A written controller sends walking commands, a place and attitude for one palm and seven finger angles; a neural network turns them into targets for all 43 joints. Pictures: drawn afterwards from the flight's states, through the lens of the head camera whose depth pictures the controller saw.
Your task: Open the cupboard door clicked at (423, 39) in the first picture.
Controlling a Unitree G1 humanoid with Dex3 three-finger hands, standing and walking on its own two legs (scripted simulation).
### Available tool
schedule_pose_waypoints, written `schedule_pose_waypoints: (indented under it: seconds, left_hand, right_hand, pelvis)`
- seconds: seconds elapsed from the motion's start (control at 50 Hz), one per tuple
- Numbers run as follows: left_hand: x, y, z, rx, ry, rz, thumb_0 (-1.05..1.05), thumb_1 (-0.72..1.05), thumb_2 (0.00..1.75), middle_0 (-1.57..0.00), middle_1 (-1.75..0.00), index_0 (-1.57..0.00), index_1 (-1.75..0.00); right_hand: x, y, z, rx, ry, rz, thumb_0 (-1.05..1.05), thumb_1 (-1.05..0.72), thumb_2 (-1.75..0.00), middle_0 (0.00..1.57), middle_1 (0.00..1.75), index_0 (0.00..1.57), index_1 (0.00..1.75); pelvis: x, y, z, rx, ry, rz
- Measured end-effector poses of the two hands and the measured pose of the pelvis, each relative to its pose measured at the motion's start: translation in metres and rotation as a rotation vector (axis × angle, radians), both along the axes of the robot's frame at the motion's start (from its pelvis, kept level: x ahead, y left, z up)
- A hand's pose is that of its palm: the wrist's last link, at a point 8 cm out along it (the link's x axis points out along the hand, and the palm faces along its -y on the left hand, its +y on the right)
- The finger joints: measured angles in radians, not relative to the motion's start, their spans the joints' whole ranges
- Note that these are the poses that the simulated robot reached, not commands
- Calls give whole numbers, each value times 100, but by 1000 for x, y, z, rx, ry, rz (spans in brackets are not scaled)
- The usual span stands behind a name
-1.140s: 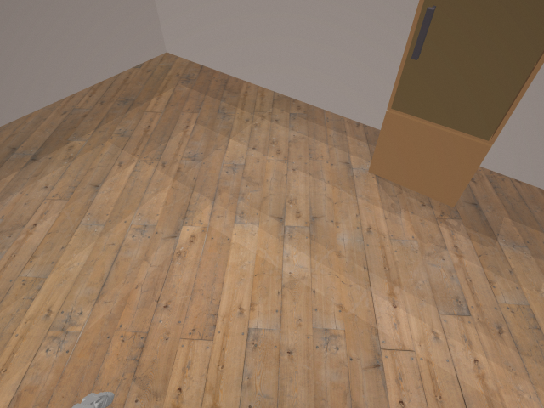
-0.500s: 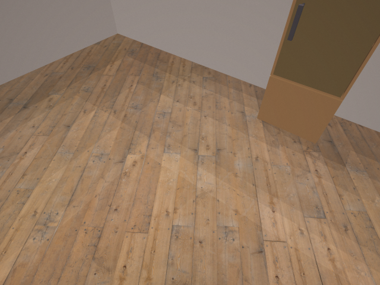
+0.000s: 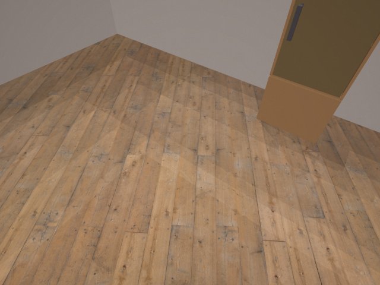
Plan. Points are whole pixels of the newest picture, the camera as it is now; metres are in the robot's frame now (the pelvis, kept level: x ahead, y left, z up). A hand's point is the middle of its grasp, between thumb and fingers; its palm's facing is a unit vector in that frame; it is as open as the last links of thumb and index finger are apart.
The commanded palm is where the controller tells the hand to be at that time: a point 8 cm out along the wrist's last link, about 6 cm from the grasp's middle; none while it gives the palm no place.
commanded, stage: look at it before walking up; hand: left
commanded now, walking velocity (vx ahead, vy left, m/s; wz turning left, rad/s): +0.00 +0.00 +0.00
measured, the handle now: (295, 22) +1.41 -0.49 -0.01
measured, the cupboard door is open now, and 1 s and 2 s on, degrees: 0 0 0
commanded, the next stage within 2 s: walk to a spot facing it in 0.30 s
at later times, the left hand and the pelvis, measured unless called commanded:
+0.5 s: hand out of the picture +0.08 +0.24 -0.16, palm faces -0.02 -0.94 -0.33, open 7.3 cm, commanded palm none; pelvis +0.01 +0.00 +0.00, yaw -1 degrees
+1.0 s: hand (147, 282) +0.17 +0.12 -0.17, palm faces -0.14 -0.97 -0.20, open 7.3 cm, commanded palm none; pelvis +0.15 -0.06 -0.01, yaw -12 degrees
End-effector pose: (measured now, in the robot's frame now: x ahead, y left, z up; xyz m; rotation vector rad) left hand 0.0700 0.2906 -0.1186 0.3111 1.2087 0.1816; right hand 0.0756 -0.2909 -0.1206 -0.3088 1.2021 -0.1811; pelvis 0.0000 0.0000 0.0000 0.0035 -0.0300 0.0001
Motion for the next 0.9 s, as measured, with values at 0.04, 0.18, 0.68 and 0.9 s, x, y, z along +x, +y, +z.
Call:
schedule_pose_waypoints:
  seconds: [0.04,0.18,0.68,0.9]
  left_hand:
    - [-1,0,0,1,6,2,0,91,90,-20,-30,-21,-30]
    - [-3,1,-1,3,18,8,0,91,90,-20,-30,-21,-30]
    - [-5,-38,-31,-96,165,-5,0,91,90,-20,-30,-20,-30]
    - [90,-103,-33,-107,72,-55,0,91,90,-20,-30,-20,-30]
  right_hand:
    - [1,0,0,0,2,0,0,-90,-90,21,30,20,30]
    - [4,-1,0,-2,5,1,0,-90,-90,21,30,20,30]
    - [-17,27,-28,87,63,-124,0,-91,-90,20,30,20,30]
    - [-50,12,-49,165,303,-275,1,-91,-90,20,30,20,30]
  pelvis:
    - [1,0,0,0,1,0]
    - [4,-1,0,0,1,0]
    - [50,-6,-14,11,28,-101]
    - [116,-51,-23,7,10,-158]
